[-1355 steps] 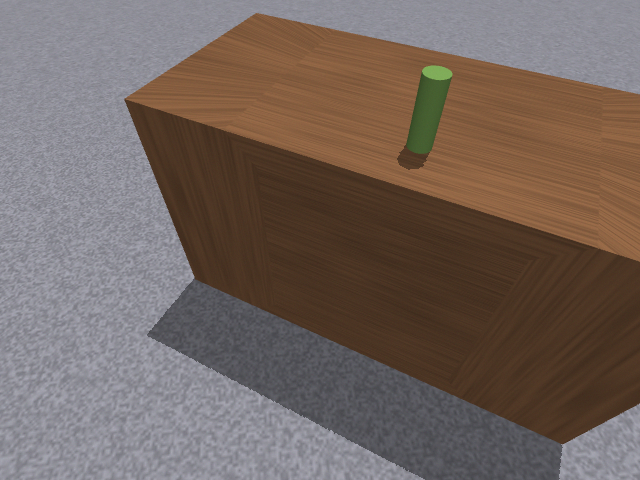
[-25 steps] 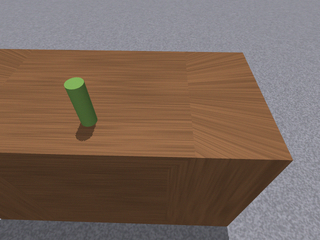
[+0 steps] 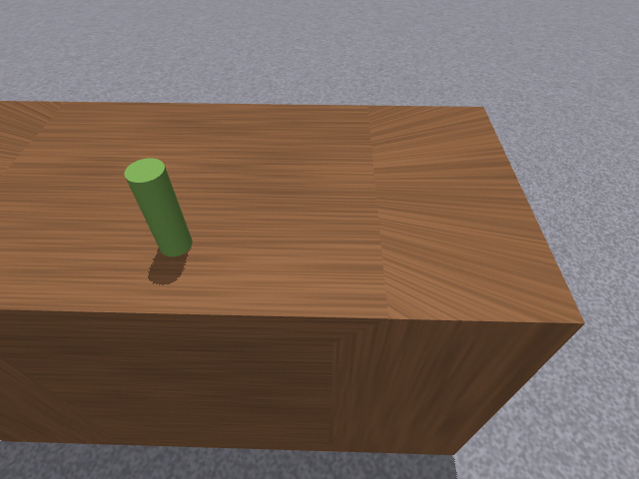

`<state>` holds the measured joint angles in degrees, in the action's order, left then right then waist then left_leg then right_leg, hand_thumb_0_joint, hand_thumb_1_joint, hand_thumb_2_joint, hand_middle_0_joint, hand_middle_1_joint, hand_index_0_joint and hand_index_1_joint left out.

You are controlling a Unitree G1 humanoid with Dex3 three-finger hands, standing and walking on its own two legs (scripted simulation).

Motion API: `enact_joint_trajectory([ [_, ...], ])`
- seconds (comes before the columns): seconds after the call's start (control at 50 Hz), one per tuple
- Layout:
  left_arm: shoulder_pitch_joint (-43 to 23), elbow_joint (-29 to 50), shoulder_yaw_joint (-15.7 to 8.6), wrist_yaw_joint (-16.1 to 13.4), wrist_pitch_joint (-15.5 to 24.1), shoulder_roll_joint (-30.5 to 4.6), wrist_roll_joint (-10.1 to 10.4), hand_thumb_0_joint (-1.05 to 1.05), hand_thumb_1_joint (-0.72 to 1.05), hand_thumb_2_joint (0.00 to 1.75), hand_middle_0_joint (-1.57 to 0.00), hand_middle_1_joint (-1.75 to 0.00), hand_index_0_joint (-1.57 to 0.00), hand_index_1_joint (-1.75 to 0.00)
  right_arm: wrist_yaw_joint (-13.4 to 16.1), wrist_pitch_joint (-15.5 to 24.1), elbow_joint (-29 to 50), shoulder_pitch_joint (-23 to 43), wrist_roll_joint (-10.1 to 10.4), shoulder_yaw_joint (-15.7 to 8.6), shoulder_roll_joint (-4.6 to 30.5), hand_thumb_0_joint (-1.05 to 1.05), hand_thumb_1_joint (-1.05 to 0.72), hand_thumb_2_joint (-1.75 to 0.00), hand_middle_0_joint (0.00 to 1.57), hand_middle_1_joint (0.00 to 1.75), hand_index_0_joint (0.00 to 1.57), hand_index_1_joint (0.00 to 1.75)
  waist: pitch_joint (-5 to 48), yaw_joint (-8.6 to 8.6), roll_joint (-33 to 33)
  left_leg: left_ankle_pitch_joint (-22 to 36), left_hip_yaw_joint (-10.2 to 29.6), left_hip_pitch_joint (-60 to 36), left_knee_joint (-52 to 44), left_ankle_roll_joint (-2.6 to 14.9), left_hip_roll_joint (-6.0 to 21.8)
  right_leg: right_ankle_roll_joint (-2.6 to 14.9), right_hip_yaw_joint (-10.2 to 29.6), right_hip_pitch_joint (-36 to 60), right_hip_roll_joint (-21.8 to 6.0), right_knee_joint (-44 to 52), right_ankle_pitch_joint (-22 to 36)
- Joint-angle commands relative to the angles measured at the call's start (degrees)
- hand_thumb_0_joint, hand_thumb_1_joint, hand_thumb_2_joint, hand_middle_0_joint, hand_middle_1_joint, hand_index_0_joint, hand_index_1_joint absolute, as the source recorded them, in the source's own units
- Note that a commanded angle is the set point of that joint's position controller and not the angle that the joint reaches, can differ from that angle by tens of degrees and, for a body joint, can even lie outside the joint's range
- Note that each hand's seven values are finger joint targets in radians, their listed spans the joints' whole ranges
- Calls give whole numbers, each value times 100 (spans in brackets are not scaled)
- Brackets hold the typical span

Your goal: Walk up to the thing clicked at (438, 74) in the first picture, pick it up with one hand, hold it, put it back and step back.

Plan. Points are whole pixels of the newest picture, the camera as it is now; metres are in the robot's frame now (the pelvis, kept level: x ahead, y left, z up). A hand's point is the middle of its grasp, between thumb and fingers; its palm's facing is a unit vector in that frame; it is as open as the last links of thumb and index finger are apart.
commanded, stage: stand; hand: left
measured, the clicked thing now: (161, 211) +0.49 +0.25 +0.05
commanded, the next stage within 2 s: none
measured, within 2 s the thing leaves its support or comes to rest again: neither
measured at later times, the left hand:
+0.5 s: hand out of the picture +0.07 +0.25 -0.16, palm faces -0.04 -0.94 -0.35, open 7.7 cm
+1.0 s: hand out of the picture +0.08 +0.25 -0.15, palm faces -0.03 -0.94 -0.35, open 7.4 cm
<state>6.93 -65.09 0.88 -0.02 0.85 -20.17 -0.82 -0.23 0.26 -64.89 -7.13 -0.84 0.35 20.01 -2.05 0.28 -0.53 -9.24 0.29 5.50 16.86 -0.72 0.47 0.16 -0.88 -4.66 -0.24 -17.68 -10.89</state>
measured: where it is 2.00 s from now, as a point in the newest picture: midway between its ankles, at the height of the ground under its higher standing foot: outside the picture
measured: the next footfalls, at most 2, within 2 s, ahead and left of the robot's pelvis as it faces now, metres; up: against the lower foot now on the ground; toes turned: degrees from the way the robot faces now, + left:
none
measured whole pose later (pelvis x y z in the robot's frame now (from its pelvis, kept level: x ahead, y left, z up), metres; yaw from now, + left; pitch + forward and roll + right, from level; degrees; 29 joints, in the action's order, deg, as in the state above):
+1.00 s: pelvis +0.01 -0.01 +0.00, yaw +0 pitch -2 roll +0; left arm 6.9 -64.9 0.5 0.2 0.8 -20.1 -0.7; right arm -0.1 0.3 -64.3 -7.0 -0.8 0.5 20.0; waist -2.3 0.2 -0.4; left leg -9.6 0.5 4.9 16.6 -1.2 1.0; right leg 0.7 -1.1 -4.0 0.3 -17.3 -11.2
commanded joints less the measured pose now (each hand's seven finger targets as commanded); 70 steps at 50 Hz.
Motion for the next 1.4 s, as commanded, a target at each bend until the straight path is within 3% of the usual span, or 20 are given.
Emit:
enact_joint_trajectory([
  [0.0, -169, 337, -257, -99, 114, -1245, 34, 0, 5, 67, -20, -30, -20, -30, 88, 125, 295, 160, 18, -203, 1198, 0, -90, -90, 20, 30, 20, 30, 262, 1, 3, 608, 519, -105, -212, 153, 676, 107, 612, -125, -736, 345, 791],
  [0.06, -186, 327, -253, -101, 113, -1206, 36, 0, 29, 90, -20, -30, -20, -30, 86, 128, 294, 186, 17, -196, 1189, 0, -90, -90, 20, 30, 20, 30, 242, -16, 24, 657, 535, -36, -222, 136, 674, 105, 587, -94, -724, 318, 830],
  [0.18, -142, 307, -275, -83, 100, -1235, 40, 0, 77, 90, -20, -30, -20, -30, 84, 126, 269, 174, 19, -211, 1214, 0, -90, -90, 20, 30, 20, 30, 210, -20, -8, 391, 527, -55, -267, 157, 655, 123, 628, -188, -722, 366, 583],
  [0.22, -153, 335, -269, -88, 111, -1229, 34, 0, 90, 90, -20, -30, -20, -30, 83, 141, 289, 163, 22, -212, 1212, 0, -90, -90, 20, 30, 20, 30, 345, -16, 38, 729, 543, -94, -230, 151, 694, 134, 586, -50, -718, 311, 828],
  [0.32, -128, 335, -257, -101, 122, -1207, 37, 0, 90, 90, -20, -30, -20, -30, 94, 137, 300, 130, 31, -203, 1178, 0, -90, -90, 20, 30, 20, 30, 434, -7, 57, 1097, 497, -140, -118, 150, 696, 119, 556, 94, -748, 231, 1373],
  [0.42, -152, 307, -275, -97, 99, -1222, 54, 0, 90, 90, -20, -30, -20, -30, 103, 116, 284, 96, 25, -190, 1187, 0, -90, -90, 20, 30, 20, 30, 215, 1, -27, 676, 515, -7, -208, 150, 666, 111, 589, -15, -736, 321, 918],
  [0.5, -161, 304, -286, -88, 103, -1244, 36, 0, 90, 90, -20, -30, -20, -30, 97, 123, 315, 125, 24, -182, 1156, 0, -90, -90, 20, 30, 20, 30, 213, -10, 63, 663, 547, -49, -231, 155, 690, 121, 566, -74, -722, 319, 845],
  [0.56, -149, 330, -286, -89, 117, -1224, 36, 0, 90, 90, -20, -30, -20, -30, 100, 140, 344, 152, 31, -196, 1196, 0, -90, -90, 20, 30, 20, 30, 379, -28, 17, 1087, 536, -149, -156, 146, 707, 124, 549, 62, -737, 257, 1274],
  [0.64, -164, 326, -290, -87, 105, -1223, 41, 0, 90, 90, -20, -30, -20, -30, 110, 123, 331, 115, 31, -193, 1184, 0, -90, -90, 20, 30, 20, 30, 304, -6, 42, 797, 507, -117, -156, 144, 686, 118, 579, -3, -740, 323, 1062],
  [0.72, -143, 350, -292, -91, 116, -1223, 40, 0, 90, 90, -20, -30, -20, -30, 106, 140, 354, 166, 33, -196, 1201, 0, -90, -90, 20, 30, 20, 30, 396, -26, -27, 1123, 509, -201, -96, 143, 719, 123, 552, 84, -748, 251, 1388],
  [0.86, -155, 343, -290, -92, 115, -1233, 40, 0, 90, 90, -20, -30, -20, -30, 108, 138, 359, 194, 41, -188, 1202, 0, -90, -90, 20, 30, 20, 30, 345, -29, 26, 1095, 509, -234, -132, 155, 729, 117, 561, 51, -744, 276, 1370],
  [1.02, -192, 343, -314, -86, 102, -1235, 35, 0, 90, 90, -20, -30, -20, -30, 104, 128, 355, 151, 21, -208, 1212, 0, -90, -90, 20, 30, 20, 30, 221, -13, 3, 555, 504, -59, -213, 162, 697, 121, 599, -31, -737, 375, 756],
  [1.08, -194, 352, -312, -80, 109, -1245, 35, 0, 90, 90, -20, -30, -20, -30, 101, 139, 359, 145, 30, -211, 1202, 0, -90, -90, 20, 30, 20, 30, 339, -11, 21, 814, 520, -113, -189, 158, 716, 137, 594, 74, -749, 311, 1044],
  [1.16, -170, 326, -310, -73, 104, -1238, 38, 0, 90, 90, -20, -30, -20, -30, 97, 137, 335, 150, 25, -201, 1183, 0, -90, -90, 20, 30, 20, 30, 209, -28, 25, 593, 536, -43, -256, 156, 696, 130, 581, -25, -730, 370, 771],
  [1.38, -114, 331, -282, -70, 109, -1192, 32, 0, 90, 90, -20, -30, -20, -30, 92, 140, 333, 146, 29, -199, 1196, 0, -90, -90, 20, 30, 20, 30, 206, -16, 5, 683, 533, -108, -205, 150, 707, 116, 588, -136, -720, 361, 832],
])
